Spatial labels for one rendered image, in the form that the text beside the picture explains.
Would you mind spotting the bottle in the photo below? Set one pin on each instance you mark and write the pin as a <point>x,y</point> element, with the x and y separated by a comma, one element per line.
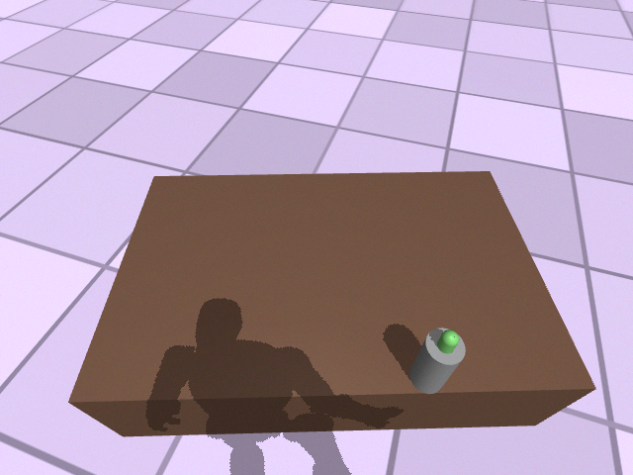
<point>440,354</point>

